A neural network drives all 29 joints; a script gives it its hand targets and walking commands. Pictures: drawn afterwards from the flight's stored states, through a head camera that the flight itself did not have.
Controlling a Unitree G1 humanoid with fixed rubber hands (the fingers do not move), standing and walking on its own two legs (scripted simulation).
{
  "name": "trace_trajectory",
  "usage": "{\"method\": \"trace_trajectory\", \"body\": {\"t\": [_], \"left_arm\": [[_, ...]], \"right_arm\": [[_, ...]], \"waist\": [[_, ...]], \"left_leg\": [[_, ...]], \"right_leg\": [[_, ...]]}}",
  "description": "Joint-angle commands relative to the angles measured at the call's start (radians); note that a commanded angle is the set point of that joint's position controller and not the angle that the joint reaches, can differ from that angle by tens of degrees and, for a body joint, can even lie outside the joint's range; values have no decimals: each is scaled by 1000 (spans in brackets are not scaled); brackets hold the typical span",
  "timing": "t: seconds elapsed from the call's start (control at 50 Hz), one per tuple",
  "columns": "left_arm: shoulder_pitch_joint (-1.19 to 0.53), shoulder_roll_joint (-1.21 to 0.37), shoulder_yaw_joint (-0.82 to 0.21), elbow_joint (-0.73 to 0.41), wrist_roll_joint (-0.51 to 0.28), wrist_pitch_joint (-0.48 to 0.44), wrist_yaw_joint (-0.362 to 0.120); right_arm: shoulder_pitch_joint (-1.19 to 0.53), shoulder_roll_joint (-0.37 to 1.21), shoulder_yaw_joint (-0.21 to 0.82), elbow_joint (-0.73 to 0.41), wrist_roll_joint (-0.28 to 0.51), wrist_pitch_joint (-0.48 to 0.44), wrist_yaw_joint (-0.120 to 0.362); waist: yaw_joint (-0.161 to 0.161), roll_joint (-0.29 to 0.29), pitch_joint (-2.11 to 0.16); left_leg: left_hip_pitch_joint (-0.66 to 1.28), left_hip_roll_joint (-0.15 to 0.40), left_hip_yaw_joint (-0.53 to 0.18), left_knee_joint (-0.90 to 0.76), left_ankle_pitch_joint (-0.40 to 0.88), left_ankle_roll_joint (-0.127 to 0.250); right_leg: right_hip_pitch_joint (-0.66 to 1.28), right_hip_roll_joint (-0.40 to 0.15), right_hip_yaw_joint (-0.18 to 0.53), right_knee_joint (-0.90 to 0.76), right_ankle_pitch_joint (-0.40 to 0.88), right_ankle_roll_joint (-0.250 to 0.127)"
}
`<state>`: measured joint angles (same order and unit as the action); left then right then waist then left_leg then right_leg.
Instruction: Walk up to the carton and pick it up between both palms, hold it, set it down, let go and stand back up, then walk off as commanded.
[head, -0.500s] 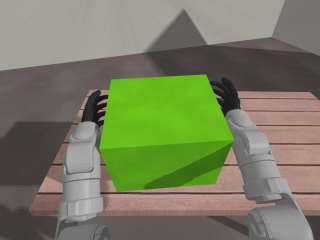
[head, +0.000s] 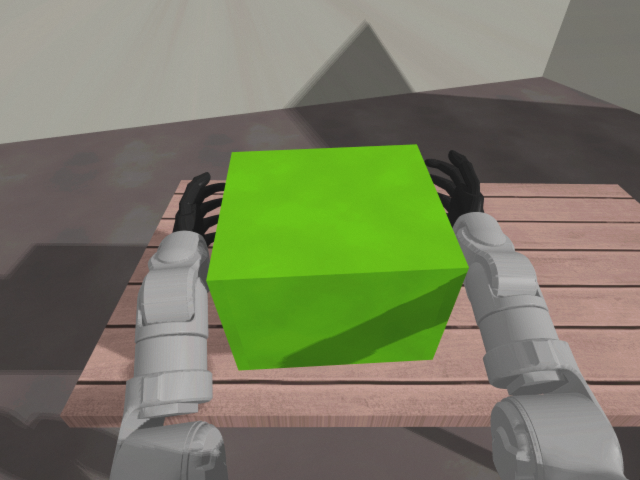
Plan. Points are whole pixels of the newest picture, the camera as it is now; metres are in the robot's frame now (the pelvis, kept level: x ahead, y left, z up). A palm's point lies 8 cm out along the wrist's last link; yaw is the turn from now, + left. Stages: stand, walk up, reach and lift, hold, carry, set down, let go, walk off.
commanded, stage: hold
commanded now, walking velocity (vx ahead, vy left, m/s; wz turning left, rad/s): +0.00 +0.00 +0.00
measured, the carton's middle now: (330, 254) +0.36 +0.00 +0.15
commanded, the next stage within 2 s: none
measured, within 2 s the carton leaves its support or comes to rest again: neither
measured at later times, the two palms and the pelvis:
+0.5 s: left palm (183, 245) +0.35 +0.17 +0.18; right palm (458, 220) +0.36 -0.16 +0.20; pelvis +0.00 +0.00 +0.00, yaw +0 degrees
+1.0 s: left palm (192, 235) +0.37 +0.16 +0.18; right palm (459, 214) +0.38 -0.16 +0.20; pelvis +0.00 +0.00 +0.00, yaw +0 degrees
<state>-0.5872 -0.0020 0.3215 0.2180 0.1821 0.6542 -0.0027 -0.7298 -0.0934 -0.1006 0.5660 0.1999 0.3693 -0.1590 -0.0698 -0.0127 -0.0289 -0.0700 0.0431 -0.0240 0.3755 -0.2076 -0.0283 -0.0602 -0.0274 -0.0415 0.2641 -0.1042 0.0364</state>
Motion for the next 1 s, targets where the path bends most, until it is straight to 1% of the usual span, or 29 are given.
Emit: {"method": "trace_trajectory", "body": {"t": [0.0,0.06,0.08,0.1,0.14,0.18,0.22,0.3,0.36,0.4,0.44,0.5,0.52,0.54,0.56,0.6,0.62,0.64,0.68,0.74,0.76,0.78,0.8,0.84,0.9,0.96,0.98], "left_arm": [[-742,-536,-528,-213,-103,-70,-135],[-697,-550,-588,-315,-130,-66,-128],[-683,-545,-599,-338,-133,-60,-126],[-671,-545,-616,-367,-145,-55,-126],[-662,-535,-631,-403,-151,-42,-128],[-650,-527,-635,-423,-153,-30,-132],[-624,-518,-626,-427,-148,-19,-139],[-625,-520,-632,-444,-154,-13,-146],[-626,-519,-616,-405,-146,-12,-152],[-647,-518,-603,-376,-136,-15,-155],[-680,-518,-589,-340,-136,-20,-156],[-728,-514,-552,-268,-124,-29,-158],[-748,-508,-533,-235,-117,-32,-159],[-766,-501,-514,-208,-111,-36,-160],[-783,-499,-502,-189,-108,-42,-161],[-827,-511,-498,-173,-114,-60,-155],[-844,-516,-496,-164,-116,-68,-150],[-862,-531,-507,-162,-125,-78,-144],[-890,-547,-520,-152,-140,-91,-133],[-882,-542,-496,-106,-123,-95,-125],[-874,-540,-491,-102,-119,-95,-125],[-859,-538,-484,-99,-111,-94,-124],[-828,-535,-477,-88,-102,-88,-127],[-810,-532,-478,-101,-96,-83,-130],[-766,-534,-500,-155,-97,-75,-134],[-716,-541,-543,-241,-108,-68,-133],[-697,-543,-563,-272,-115,-65,-132]], "right_arm": [[-632,659,474,-279,106,-39,116],[-590,653,537,-385,159,-33,93],[-574,645,546,-406,171,-27,85],[-575,642,556,-454,183,-26,78],[-536,622,548,-468,188,-12,69],[-512,603,530,-473,179,-1,66],[-486,589,524,-476,172,9,65],[-486,587,518,-498,170,13,68],[-510,596,514,-491,157,15,71],[-523,604,502,-457,143,13,78],[-552,611,482,-423,122,10,85],[-589,619,441,-357,83,4,101],[-606,617,417,-324,65,2,109],[-622,625,401,-301,51,-1,116],[-634,629,387,-281,40,-5,123],[-666,643,375,-262,28,-19,138],[-683,653,379,-257,27,-25,144],[-705,663,381,-262,29,-33,147],[-738,676,391,-266,33,-46,153],[-738,678,390,-226,32,-48,157],[-727,677,388,-218,31,-50,157],[-719,675,396,-210,37,-49,156],[-709,668,401,-207,38,-48,152],[-685,663,406,-198,47,-44,146],[-649,660,440,-230,76,-40,129],[-620,655,495,-314,123,-37,108],[-603,653,516,-350,140,-35,100]], "waist": [[10,34,-394],[-3,54,-479],[-7,60,-486],[-11,66,-504],[-26,83,-480],[-36,89,-462],[-38,84,-434],[-37,86,-434],[-26,66,-408],[-22,66,-384],[-18,56,-367],[-14,41,-316],[-12,40,-293],[-5,28,-278],[-5,25,-269],[1,30,-283],[8,30,-295],[8,37,-316],[12,37,-345],[20,26,-325],[19,23,-328],[24,20,-329],[22,13,-322],[19,19,-325],[13,19,-350],[9,35,-417],[2,43,-445]], "left_leg": [[-33,-100,40,-85,310,-27],[57,-100,26,-28,510,-56],[71,-102,23,-17,546,-62],[81,-102,19,-5,584,-68],[88,-101,14,4,602,-80],[84,-98,11,2,589,-85],[75,-99,14,-7,566,-84],[73,-99,17,-12,551,-85],[46,-104,21,-27,495,-72],[31,-104,24,-42,436,-64],[2,-104,28,-63,350,-55],[-71,-99,38,-105,183,-35],[-102,-98,42,-123,117,-28],[-129,-98,48,-138,62,-16],[-148,-95,50,-150,22,-9],[-176,-90,52,-164,-33,0],[-180,-89,53,-167,-45,5],[-180,-87,52,-165,-42,3],[-171,-86,51,-157,-22,1],[-175,-88,50,-160,-26,9],[-170,-89,52,-159,-18,9],[-162,-91,54,-157,-1,10],[-155,-93,54,-152,19,10],[-137,-94,53,-145,62,3],[-84,-96,47,-118,190,-12],[0,-100,35,-68,377,-34],[29,-102,32,-48,448,-43]], "right_leg": [[263,107,-22,20,152,-20],[294,122,-24,39,294,-13],[297,125,-24,42,321,-12],[305,128,-24,47,348,-9],[291,129,-25,49,353,-9],[286,128,-25,46,335,-11],[290,125,-23,43,324,-11],[293,123,-23,41,315,-15],[290,120,-21,33,285,-16],[275,116,-20,25,238,-19],[256,110,-20,18,177,-21],[234,99,-19,10,65,-28],[222,96,-19,7,15,-31],[220,92,-22,8,-19,-31],[215,92,-23,10,-45,-33],[210,92,-27,18,-78,-33],[207,91,-26,19,-87,-33],[206,92,-27,22,-83,-32],[196,94,-26,23,-72,-31],[188,93,-24,17,-81,-29],[193,93,-24,17,-74,-29],[199,93,-22,14,-62,-28],[205,93,-22,11,-49,-28],[219,93,-20,10,-17,-26],[240,100,-20,12,73,-22],[272,112,-21,24,198,-17],[286,116,-23,32,253,-14]]}}
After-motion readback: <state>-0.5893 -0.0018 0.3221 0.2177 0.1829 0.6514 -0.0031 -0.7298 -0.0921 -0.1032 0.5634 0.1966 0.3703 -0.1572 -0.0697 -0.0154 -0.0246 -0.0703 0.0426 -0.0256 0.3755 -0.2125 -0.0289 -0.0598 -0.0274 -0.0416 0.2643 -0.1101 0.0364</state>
